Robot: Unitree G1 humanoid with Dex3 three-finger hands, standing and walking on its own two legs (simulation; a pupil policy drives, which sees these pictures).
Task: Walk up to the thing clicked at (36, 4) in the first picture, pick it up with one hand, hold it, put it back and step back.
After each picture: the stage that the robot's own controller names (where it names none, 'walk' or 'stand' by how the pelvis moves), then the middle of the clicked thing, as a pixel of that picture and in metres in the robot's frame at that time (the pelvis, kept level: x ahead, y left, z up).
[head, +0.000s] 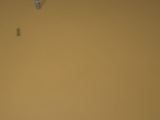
stand; (36, 0) +2.15 +0.55 -0.66
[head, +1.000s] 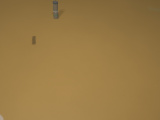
walk; (55, 10) +2.06 +0.22 -0.64
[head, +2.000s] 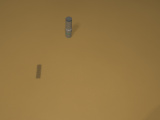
walk; (68, 27) +1.42 +0.05 -0.65
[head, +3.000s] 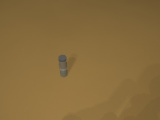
walk; (63, 66) +0.92 +0.11 -0.65
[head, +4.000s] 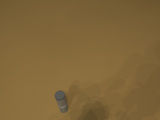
walk; (61, 102) +0.56 +0.17 -0.63
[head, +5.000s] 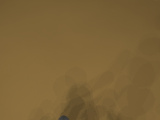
stand; out of the picture +0.37 +0.10 -0.63
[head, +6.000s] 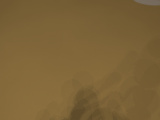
stand; out of the picture +0.36 +0.11 -0.66
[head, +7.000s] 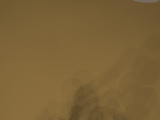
stand; out of the picture +0.35 +0.13 -0.66
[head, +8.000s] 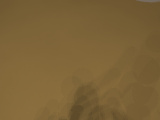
stand; out of the picture +0.35 +0.13 -0.66
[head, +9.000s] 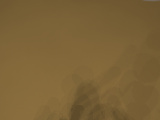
stand; out of the picture +0.34 +0.13 -0.66
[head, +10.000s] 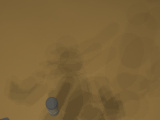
go down; (52, 107) +0.37 +0.12 -0.58
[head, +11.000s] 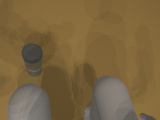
go down; (33, 62) +0.44 +0.15 -0.25
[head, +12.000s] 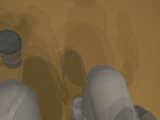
close in; (10, 53) +0.43 +0.17 -0.21
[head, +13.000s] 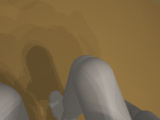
close; out of the picture +0.43 +0.20 -0.16
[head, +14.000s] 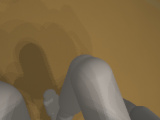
lift; out of the picture +0.43 +0.21 -0.16
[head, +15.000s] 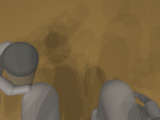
lift; (21, 72) +0.33 +0.19 -0.02
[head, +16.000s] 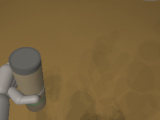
hold; (31, 84) +0.31 +0.15 +0.09
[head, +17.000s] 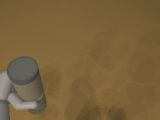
hold; (31, 90) +0.30 +0.16 +0.05
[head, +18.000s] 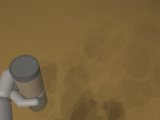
crouch; (32, 88) +0.32 +0.15 +0.01
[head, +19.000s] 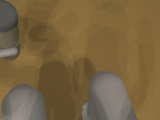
lower; (6, 37) +0.46 +0.17 -0.04
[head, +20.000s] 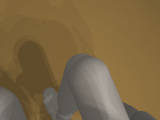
lower; out of the picture +0.44 +0.23 -0.17
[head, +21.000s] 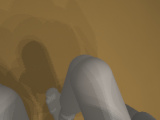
lower; out of the picture +0.44 +0.23 -0.17
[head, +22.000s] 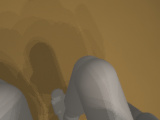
lower; out of the picture +0.43 +0.22 -0.16
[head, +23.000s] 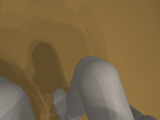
lower; out of the picture +0.42 +0.22 -0.16
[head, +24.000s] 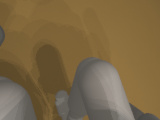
draw back; out of the picture +0.41 +0.19 -0.15
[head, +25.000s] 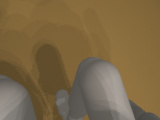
rise; out of the picture +0.41 +0.21 -0.17
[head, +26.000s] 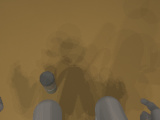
walk; (49, 84) +0.41 +0.14 -0.41
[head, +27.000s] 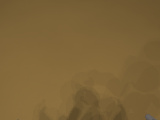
stand; out of the picture +0.36 +0.12 -0.60
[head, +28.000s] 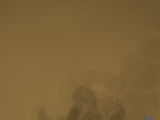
stand; out of the picture +0.35 +0.12 -0.60
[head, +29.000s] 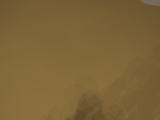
stand; out of the picture +0.37 +0.11 -0.65
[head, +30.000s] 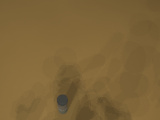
walk; (62, 105) +0.43 +0.07 -0.64
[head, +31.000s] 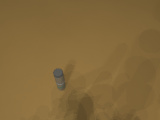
walk; (59, 80) +0.64 +0.16 -0.62
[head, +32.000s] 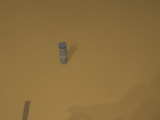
stand; (63, 53) +0.98 +0.13 -0.63
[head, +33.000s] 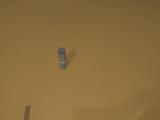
stand; (62, 59) +1.01 +0.15 -0.65
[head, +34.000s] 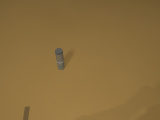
stand; (60, 59) +1.01 +0.17 -0.66
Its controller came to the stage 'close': yes
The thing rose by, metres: 0.69
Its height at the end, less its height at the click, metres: +0.00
